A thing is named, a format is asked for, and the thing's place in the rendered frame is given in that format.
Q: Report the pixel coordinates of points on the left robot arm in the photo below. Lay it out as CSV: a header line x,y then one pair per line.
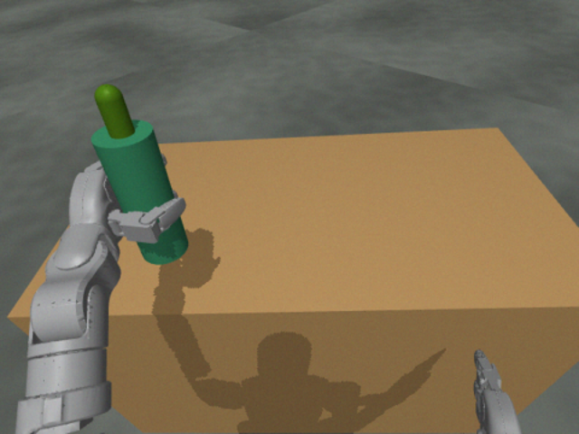
x,y
66,383

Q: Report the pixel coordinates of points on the left robot hand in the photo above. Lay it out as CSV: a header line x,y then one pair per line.
x,y
93,200

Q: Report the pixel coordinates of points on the right robot hand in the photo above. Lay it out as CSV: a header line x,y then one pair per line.
x,y
494,408

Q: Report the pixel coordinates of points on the bottle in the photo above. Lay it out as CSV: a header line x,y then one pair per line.
x,y
130,156

